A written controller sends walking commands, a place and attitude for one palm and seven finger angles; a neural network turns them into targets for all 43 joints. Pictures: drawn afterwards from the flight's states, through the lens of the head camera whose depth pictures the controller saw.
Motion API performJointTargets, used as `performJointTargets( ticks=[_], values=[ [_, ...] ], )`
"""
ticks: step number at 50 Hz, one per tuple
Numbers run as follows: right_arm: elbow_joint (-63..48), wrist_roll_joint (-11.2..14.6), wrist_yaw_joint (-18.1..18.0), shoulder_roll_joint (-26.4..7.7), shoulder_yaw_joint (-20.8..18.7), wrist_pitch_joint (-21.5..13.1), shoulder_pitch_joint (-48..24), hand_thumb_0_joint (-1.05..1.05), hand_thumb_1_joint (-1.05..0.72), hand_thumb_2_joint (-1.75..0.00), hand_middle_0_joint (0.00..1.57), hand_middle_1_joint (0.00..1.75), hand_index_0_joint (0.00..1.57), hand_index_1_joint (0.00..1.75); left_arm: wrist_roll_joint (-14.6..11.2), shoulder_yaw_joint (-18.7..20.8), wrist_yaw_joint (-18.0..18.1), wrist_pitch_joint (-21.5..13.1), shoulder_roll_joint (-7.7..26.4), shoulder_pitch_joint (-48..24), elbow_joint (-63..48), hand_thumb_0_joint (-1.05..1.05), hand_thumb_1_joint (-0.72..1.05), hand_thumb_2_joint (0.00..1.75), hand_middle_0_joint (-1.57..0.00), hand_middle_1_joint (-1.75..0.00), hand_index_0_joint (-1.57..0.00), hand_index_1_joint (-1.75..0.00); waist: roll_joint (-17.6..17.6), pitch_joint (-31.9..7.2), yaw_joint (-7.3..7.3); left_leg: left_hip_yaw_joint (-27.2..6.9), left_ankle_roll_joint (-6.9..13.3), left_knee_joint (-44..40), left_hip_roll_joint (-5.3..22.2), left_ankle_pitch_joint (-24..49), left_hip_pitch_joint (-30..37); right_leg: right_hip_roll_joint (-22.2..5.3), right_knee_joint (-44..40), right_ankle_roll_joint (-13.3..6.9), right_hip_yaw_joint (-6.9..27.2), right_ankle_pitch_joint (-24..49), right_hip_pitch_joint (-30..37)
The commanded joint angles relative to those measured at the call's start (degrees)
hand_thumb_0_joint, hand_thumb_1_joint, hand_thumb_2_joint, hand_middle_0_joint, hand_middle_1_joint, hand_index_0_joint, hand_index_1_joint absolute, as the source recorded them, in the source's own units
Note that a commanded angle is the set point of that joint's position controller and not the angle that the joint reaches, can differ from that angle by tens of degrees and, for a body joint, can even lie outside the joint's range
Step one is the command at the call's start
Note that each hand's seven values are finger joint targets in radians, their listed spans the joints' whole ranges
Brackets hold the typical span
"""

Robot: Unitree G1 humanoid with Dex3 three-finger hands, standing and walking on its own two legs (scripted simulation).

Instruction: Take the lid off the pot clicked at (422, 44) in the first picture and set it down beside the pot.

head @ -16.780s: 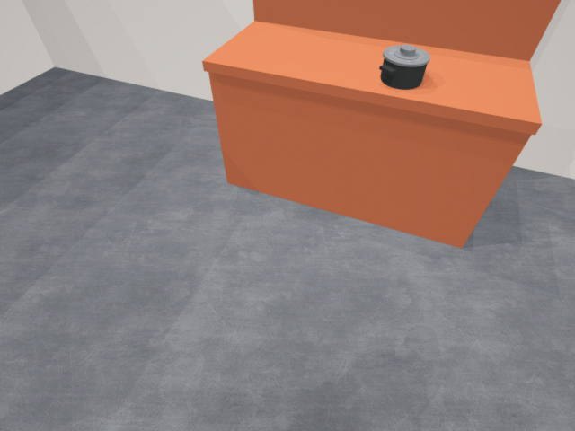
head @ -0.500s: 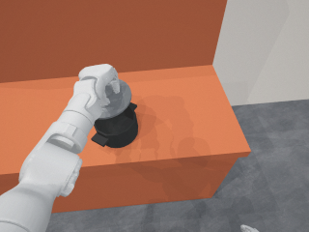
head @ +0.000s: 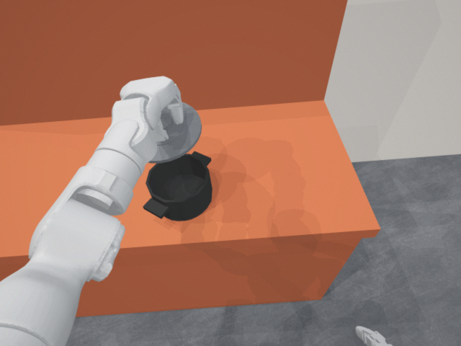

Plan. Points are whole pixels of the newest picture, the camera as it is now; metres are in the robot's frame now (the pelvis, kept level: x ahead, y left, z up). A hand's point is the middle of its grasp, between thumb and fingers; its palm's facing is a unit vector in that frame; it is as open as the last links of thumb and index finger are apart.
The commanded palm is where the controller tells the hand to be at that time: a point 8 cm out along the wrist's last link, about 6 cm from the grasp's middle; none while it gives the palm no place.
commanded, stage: lift the lid straight up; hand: left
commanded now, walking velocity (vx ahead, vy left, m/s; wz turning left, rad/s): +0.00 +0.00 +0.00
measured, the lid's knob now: (159, 122) +0.50 +0.13 +0.13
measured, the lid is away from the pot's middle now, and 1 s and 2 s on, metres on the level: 0.02 0.09 0.22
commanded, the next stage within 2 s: move the lid sideways beside the pot in 0.16 s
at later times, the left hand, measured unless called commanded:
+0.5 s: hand (146, 122) +0.47 +0.14 +0.15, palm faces -0.27 -0.09 -0.96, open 7.0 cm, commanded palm +0.46 +0.16 +0.22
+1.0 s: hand (108, 132) +0.45 +0.21 +0.15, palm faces -0.30 -0.07 -0.95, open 7.0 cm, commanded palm +0.46 +0.21 +0.22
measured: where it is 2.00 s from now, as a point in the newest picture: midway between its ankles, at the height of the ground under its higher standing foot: outside the picture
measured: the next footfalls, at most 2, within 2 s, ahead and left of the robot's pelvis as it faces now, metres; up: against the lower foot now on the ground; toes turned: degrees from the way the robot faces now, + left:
none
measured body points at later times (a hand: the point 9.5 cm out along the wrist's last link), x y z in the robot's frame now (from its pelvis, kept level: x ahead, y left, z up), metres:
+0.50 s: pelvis +0.00 +0.00 +0.00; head +0.03 -0.03 +0.45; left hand +0.48 +0.14 +0.20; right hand +0.10 -0.26 -0.13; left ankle +0.03 +0.11 -0.74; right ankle -0.05 -0.13 -0.74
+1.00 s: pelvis -0.01 +0.01 +0.00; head +0.03 -0.01 +0.45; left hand +0.47 +0.21 +0.20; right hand +0.11 -0.25 -0.12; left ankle +0.03 +0.11 -0.74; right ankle -0.05 -0.13 -0.74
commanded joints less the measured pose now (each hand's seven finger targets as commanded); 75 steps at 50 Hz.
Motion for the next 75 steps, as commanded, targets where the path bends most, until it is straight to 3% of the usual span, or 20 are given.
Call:
performJointTargets(
  ticks=[1,6,7,11,13,17,21,23,26,32,38,50,52,54,57,60,62,68,70,75],
  values=[
    [-7.3,-0.2,-0.7,-6.7,-2.3,-2.7,-2.8,0.00,-0.90,-0.90,0.20,0.30,0.20,0.30,1.7,5.3,2.0,-0.5,13.5,-35.4,-13.9,0.00,0.57,1.01,-0.75,-1.08,-0.93,-1.16,-6.5,-25.3,-0.27,-3.0,3.5,1.6,-1.8,16.5,22.3,2.7,-2.5,-2.3,-0.5,26.4,-1.1],
    [-7.3,0.0,-0.7,-6.7,-2.1,-2.0,-3.0,0.00,-0.90,-0.90,0.20,0.30,0.20,0.30,1.7,3.0,1.2,-0.4,10.6,-35.7,-13.2,0.00,0.57,1.01,-0.75,-1.08,-0.93,-1.16,-7.2,-22.9,-0.81,-2.8,3.4,1.2,-1.6,15.3,21.0,2.7,-2.7,-2.2,-0.9,25.3,-2.1],
    [-7.3,-0.1,-0.7,-7.0,-2.2,-2.0,-2.8,0.00,-0.90,-0.90,0.20,0.30,0.20,0.30,1.8,5.2,1.5,-0.7,13.9,-36.7,-14.2,0.00,0.57,1.01,-0.75,-1.08,-0.93,-1.16,-6.6,-24.2,-0.60,-3.0,3.4,1.1,-1.5,15.0,21.9,2.7,-2.7,-2.2,-0.5,25.1,-1.2],
    [-7.3,-0.2,-1.4,-7.0,-1.9,-2.3,-2.4,0.00,-0.90,-0.90,0.20,0.30,0.20,0.30,2.2,7.5,2.0,-1.3,16.8,-35.4,-12.4,0.00,0.57,1.01,-0.75,-1.08,-0.93,-1.16,-8.2,-24.2,-0.16,-2.7,3.6,0.5,-1.6,14.1,19.8,2.4,-3.2,-2.2,-0.2,25.2,0.5],
    [-7.2,0.0,-1.5,-6.8,-1.9,-2.4,-2.8,0.00,-0.90,-0.90,0.20,0.30,0.20,0.30,2.6,5.3,2.4,-1.2,14.8,-36.8,-12.7,0.00,0.57,1.01,-0.75,-1.08,-0.93,-1.16,-6.4,-23.3,-0.72,-2.6,3.4,0.3,-1.5,13.0,20.6,2.6,-3.2,-2.1,-0.4,23.6,-1.1],
    [-7.7,-0.4,-1.4,-7.1,-2.1,-2.9,-2.3,0.00,-0.90,-0.90,0.20,0.30,0.20,0.30,3.0,8.4,2.8,-2.0,18.7,-37.3,-15.5,0.00,0.57,1.01,-0.75,-1.08,-0.93,-1.16,-4.5,-27.0,0.03,-2.8,3.5,1.0,-1.6,16.3,22.7,2.6,-2.8,-2.3,0.0,26.8,0.7],
    [-7.9,-0.2,-1.4,-7.2,-2.1,-1.9,-2.7,0.00,-0.90,-0.90,0.20,0.30,0.20,0.30,3.2,8.8,1.7,-1.4,18.9,-32.6,-11.9,0.00,0.57,1.01,-0.75,-1.08,-0.93,-1.16,-7.3,-24.6,0.40,-2.2,3.6,1.0,-1.6,16.3,19.2,2.3,-3.1,-2.2,0.0,28.3,2.1],
    [-8.5,-0.2,-1.3,-7.1,-2.5,-2.2,-3.0,0.00,-0.90,-0.90,0.20,0.30,0.20,0.30,3.2,8.9,1.2,-2.5,19.6,-34.4,-16.5,0.00,0.57,1.01,-0.75,-1.08,-0.93,-1.16,-4.9,-27.3,0.26,-2.4,3.7,1.6,-1.7,18.5,22.6,2.4,-2.6,-2.1,0.0,29.9,2.2],
    [-8.6,0.0,-1.1,-7.2,-2.7,-1.7,-2.7,0.00,-0.90,-0.90,0.20,0.30,0.20,0.30,2.5,7.6,-0.2,-3.0,17.6,-30.4,-14.6,0.00,0.57,1.01,-0.75,-1.08,-0.93,-1.16,-6.4,-23.9,-0.13,-2.5,3.8,1.6,-1.5,18.6,21.4,2.5,-3.4,-2.2,-0.5,28.4,0.6],
    [-8.7,0.1,-1.5,-8.0,-2.7,-1.3,-2.4,0.00,-0.90,-0.90,0.20,0.30,0.20,0.30,2.7,10.3,-1.2,-5.3,23.2,-31.9,-18.7,0.00,0.57,1.01,-0.75,-1.08,-0.93,-1.16,-4.4,-25.2,-0.26,-2.7,3.9,1.4,-1.5,19.0,23.7,2.6,-3.6,-2.1,-0.2,28.0,0.8],
    [-8.5,0.2,-1.3,-8.1,-2.9,-1.2,-1.9,0.00,-0.90,-0.90,0.20,0.30,0.20,0.30,2.5,10.7,-1.1,-6.8,24.0,-31.1,-19.3,0.00,0.57,1.01,-0.75,-1.08,-0.93,-1.16,-1.7,-24.2,-0.20,-3.5,3.4,1.3,-0.8,19.2,25.7,2.8,-3.8,-2.5,-1.0,24.1,-2.1],
    [-7.9,0.8,-2.1,-8.7,-2.6,-0.9,-1.2,0.00,-0.90,-0.90,0.20,0.30,0.20,0.30,2.4,8.5,-2.8,-8.0,23.8,-34.1,-15.7,0.00,0.57,1.01,-0.75,-1.08,-0.93,-1.16,-2.4,-21.8,-1.33,-3.8,3.3,0.1,-0.7,12.5,24.4,2.9,-5.0,-2.4,-1.4,17.3,-5.1],
    [-8.0,0.3,-2.4,-8.9,-2.7,-1.7,-0.2,0.00,-0.90,-0.90,0.20,0.30,0.20,0.30,2.8,12.1,-2.7,-9.7,28.3,-34.8,-17.8,0.00,0.57,1.01,-0.75,-1.08,-0.93,-1.16,-1.2,-24.8,-0.82,-4.1,3.5,0.5,-0.7,14.5,26.5,2.9,-5.0,-2.6,-1.1,18.8,-3.9],
    [-7.7,0.4,-2.6,-8.9,-2.6,-1.7,0.2,0.00,-0.90,-0.90,0.20,0.30,0.20,0.30,3.1,11.4,-2.8,-10.0,27.4,-32.7,-14.7,0.00,0.57,1.01,-0.75,-1.08,-0.93,-1.16,-2.4,-23.3,-0.82,-3.8,3.4,0.2,-0.8,13.7,24.9,2.9,-5.2,-2.5,-1.2,18.4,-4.0],
    [-7.8,0.2,-2.6,-9.4,-2.7,-1.6,0.9,0.00,-0.90,-0.90,0.20,0.30,0.20,0.30,3.5,14.8,-2.6,-10.9,31.7,-31.0,-13.8,0.00,0.57,1.01,-0.75,-1.08,-0.93,-1.16,-2.7,-23.6,-0.16,-3.7,3.5,0.0,-0.8,14.1,23.3,2.8,-5.3,-2.7,-0.9,19.6,-2.1],
    [-7.8,0.4,-2.5,-9.2,-2.8,-1.4,0.6,0.00,-0.90,-0.90,0.20,0.30,0.20,0.30,3.5,11.8,-3.0,-10.8,28.0,-30.0,-11.9,0.00,0.57,1.01,-0.75,-1.08,-0.93,-1.16,-2.4,-21.1,-0.63,-3.4,3.4,0.1,-0.7,13.6,22.7,2.9,-5.4,-2.6,-1.3,18.7,-3.9],
    [-7.8,0.2,-2.5,-9.8,-2.9,-1.2,1.3,0.00,-0.90,-0.90,0.20,0.30,0.20,0.30,3.6,14.9,-3.3,-11.5,32.6,-30.5,-12.7,0.00,0.57,1.01,-0.75,-1.08,-0.93,-1.16,-2.4,-22.6,-0.29,-3.2,3.7,0.1,-0.8,14.1,22.4,2.8,-5.5,-2.6,-0.9,20.2,-1.8],
    [-8.1,0.4,-3.0,-9.8,-3.3,-1.2,2.0,0.00,-0.90,-0.90,0.20,0.30,0.20,0.30,3.8,14.4,-4.2,-13.6,33.0,-31.6,-15.3,0.00,0.57,1.01,-0.75,-1.08,-0.93,-1.16,0.4,-24.1,-0.83,-3.7,3.8,0.5,-0.4,16.2,25.6,3.2,-5.9,-2.6,-1.2,19.6,-3.6],
    [-7.4,0.5,-3.0,-10.1,-3.2,-1.0,2.7,0.00,-0.90,-0.90,0.20,0.30,0.20,0.30,3.6,14.5,-4.5,-13.7,33.2,-29.5,-11.9,0.00,0.57,1.01,-0.75,-1.08,-0.93,-1.16,-0.4,-21.6,-0.94,-3.7,3.6,0.1,-0.4,14.9,24.1,3.3,-6.2,-2.6,-1.5,18.2,-4.7],
    [-7.5,0.4,-3.3,-10.5,-3.4,-1.0,3.1,0.00,-0.90,-0.90,0.20,0.30,0.20,0.30,4.0,16.7,-4.6,-15.2,37.2,-31.4,-14.6,0.00,0.57,1.01,-0.75,-1.08,-0.93,-1.16,1.0,-24.4,-0.70,-3.3,3.9,0.6,-0.4,16.1,25.1,3.3,-6.1,-2.6,-1.2,20.0,-3.2]
  ],
)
